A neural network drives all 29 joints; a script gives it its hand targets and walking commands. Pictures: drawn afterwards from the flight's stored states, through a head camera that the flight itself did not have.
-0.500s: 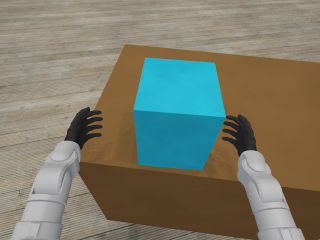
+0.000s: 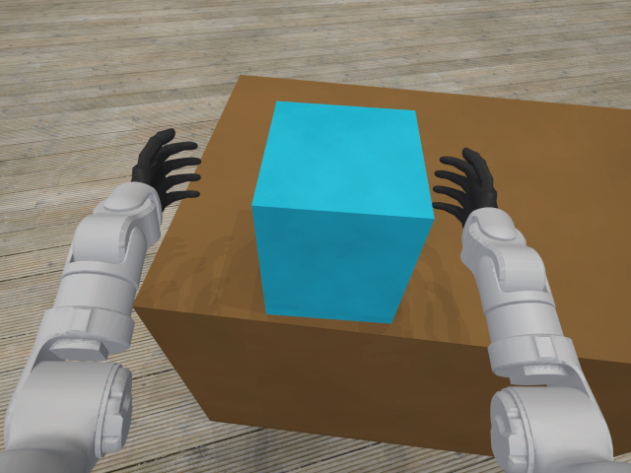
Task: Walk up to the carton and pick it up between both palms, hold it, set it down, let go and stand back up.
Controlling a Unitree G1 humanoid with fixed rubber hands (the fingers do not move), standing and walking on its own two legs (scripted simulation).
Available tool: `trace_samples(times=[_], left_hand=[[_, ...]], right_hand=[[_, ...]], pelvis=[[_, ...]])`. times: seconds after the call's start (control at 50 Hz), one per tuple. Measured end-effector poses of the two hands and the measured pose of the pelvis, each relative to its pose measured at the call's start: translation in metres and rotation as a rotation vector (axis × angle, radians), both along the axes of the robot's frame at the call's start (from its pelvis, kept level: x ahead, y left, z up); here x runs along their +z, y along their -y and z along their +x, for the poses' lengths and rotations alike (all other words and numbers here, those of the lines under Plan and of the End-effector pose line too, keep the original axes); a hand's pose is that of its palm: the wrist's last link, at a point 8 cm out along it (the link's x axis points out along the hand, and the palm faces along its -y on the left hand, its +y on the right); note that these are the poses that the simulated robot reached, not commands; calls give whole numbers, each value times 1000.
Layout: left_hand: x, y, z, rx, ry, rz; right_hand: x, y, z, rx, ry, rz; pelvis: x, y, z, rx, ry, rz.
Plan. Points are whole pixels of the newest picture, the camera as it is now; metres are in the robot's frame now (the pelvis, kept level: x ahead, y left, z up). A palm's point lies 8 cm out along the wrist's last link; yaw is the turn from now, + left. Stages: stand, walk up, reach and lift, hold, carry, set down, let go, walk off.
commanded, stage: reach and lift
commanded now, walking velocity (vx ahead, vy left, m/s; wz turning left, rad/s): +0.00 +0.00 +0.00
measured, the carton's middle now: (336, 217) +0.45 -0.05 +0.04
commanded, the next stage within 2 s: none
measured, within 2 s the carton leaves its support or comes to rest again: neither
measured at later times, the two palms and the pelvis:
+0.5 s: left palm (150, 123) +0.47 +0.18 +0.20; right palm (477, 149) +0.44 -0.22 +0.18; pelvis +0.01 +0.00 +0.00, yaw +1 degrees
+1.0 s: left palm (165, 155) +0.48 +0.18 +0.15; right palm (461, 175) +0.44 -0.21 +0.14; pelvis +0.01 -0.01 +0.00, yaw +2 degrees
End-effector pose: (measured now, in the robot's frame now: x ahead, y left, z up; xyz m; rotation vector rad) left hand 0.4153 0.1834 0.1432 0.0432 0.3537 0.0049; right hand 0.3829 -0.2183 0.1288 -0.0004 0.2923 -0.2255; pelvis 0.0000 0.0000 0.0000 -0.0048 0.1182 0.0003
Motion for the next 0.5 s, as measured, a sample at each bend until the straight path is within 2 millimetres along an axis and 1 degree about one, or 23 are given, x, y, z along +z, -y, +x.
trace_samples(times=[0.22, 0.36, 0.5], left_hand=[[26, 0, 24, 5, 26, 9], [45, 4, 42, -3, 45, 14], [58, 6, 54, -7, 44, 8]], right_hand=[[18, -6, 27, 2, 7, 6], [37, -2, 43, -13, 27, 2], [54, -2, 53, -13, 36, 8]], pelvis=[[1, 4, 6, 16, -31, -2], [0, 6, 9, 24, -58, -3], [1, 5, 12, 18, -70, -4]])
